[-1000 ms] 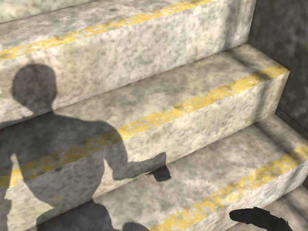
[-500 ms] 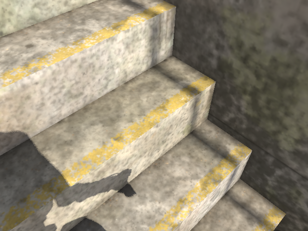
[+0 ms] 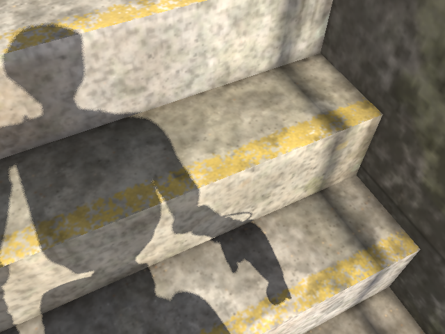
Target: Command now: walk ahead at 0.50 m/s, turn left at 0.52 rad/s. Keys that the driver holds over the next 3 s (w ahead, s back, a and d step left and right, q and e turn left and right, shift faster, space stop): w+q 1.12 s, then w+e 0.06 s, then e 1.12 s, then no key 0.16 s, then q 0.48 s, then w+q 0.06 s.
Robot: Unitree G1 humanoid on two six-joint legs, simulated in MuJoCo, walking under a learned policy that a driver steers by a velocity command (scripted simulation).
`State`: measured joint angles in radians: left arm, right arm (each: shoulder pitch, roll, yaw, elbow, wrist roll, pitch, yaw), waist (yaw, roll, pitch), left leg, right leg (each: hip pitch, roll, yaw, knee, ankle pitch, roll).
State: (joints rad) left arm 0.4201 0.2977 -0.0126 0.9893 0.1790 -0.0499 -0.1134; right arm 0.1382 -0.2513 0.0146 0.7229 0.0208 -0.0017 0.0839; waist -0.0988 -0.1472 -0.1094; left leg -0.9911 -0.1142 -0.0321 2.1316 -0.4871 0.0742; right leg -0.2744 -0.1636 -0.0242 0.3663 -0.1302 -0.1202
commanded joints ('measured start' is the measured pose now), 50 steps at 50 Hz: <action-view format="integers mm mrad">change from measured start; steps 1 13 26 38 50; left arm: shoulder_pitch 369 113 -171 -50 103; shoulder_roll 87 46 -136 2 -168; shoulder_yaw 5 -22 22 51 -29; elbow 16 95 -314 -118 126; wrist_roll -3 -73 -114 -94 -51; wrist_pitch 55 0 -24 3 -46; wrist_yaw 76 20 119 136 75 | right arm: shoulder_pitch -66 -275 -45 -36 -164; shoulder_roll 142 114 7 32 120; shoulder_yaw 59 67 -40 -35 44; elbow -21 -72 143 82 51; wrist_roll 3 14 -85 -13 -4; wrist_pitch -51 77 8 -104 -23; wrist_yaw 18 46 -137 27 2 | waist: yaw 120 4 161 191 148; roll -15 3 189 109 128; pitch -216 75 161 62 95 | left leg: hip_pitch -543 -106 333 204 -723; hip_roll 34 138 178 177 135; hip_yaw -3 294 -583 -299 -128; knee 328 -153 -1625 -1334 213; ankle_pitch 284 282 -417 -91 416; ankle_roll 68 182 202 285 283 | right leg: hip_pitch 506 -222 -712 20 147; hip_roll -198 -128 185 181 -108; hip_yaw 255 -93 162 63 189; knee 75 -341 1578 251 -122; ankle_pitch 894 1032 -192 -324 -321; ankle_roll -120 -180 50 118 -125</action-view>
